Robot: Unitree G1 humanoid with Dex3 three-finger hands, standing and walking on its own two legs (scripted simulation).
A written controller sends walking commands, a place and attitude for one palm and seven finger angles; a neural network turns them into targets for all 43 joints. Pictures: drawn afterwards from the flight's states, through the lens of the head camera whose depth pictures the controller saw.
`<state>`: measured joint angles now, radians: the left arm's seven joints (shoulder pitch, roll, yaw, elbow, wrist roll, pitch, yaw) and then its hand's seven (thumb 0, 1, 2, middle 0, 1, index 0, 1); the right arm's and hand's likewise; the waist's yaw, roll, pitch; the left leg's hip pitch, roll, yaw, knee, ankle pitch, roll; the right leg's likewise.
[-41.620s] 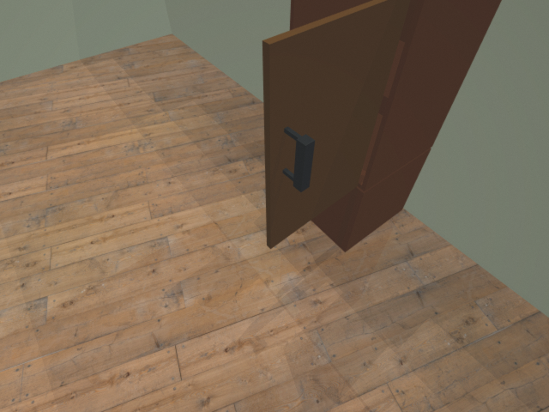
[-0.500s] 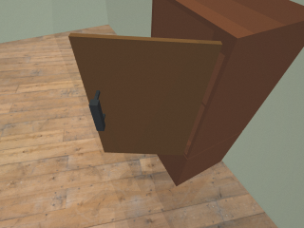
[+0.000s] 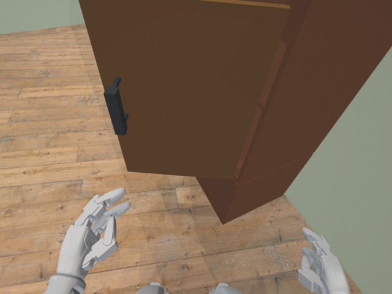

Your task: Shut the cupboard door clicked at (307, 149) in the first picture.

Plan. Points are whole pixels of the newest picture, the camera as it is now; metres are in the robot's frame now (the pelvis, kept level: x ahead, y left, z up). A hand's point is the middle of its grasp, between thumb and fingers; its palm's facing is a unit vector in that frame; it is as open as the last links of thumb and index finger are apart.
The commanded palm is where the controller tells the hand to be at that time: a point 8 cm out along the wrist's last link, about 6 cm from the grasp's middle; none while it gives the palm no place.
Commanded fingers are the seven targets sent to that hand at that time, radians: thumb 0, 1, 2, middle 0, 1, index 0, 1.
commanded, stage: raise the hand and make a fist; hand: left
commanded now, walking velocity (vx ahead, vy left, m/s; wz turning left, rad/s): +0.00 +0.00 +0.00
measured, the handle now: (119, 106) +0.53 +0.22 +0.07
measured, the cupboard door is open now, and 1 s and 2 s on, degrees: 61 61 61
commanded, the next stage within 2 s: bring the fist close to the handle in 1.54 s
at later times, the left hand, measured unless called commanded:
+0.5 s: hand (87, 230) +0.23 +0.21 +0.04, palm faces +0.06 -1.00 -0.03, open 4.0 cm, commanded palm +0.19 +0.25 +0.04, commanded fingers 0.00 0.90 0.90 -1.01 -1.18 -1.01 -1.18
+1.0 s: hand (79, 227) +0.23 +0.22 +0.05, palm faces -0.05 -1.00 -0.03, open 3.1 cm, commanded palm +0.21 +0.28 +0.07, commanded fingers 0.00 0.90 0.90 -1.30 -1.50 -1.30 -1.50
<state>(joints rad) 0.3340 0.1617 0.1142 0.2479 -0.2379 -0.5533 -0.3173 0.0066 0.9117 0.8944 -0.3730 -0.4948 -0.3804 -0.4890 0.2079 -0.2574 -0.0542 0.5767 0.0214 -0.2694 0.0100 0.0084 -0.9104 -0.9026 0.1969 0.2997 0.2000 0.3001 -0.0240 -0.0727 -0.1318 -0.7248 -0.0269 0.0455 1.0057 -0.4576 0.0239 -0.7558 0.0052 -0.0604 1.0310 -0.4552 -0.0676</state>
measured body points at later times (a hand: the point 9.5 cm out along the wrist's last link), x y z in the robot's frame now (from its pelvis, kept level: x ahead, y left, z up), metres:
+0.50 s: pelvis +0.01 +0.02 -0.01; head +0.08 +0.02 +0.43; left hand +0.22 +0.26 +0.05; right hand +0.17 -0.20 -0.10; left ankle +0.02 +0.11 -0.67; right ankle +0.03 -0.08 -0.67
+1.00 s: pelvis +0.02 +0.04 +0.00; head +0.07 +0.05 +0.44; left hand +0.22 +0.27 +0.05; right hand +0.22 -0.17 -0.06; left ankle +0.02 +0.11 -0.67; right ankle +0.04 -0.08 -0.67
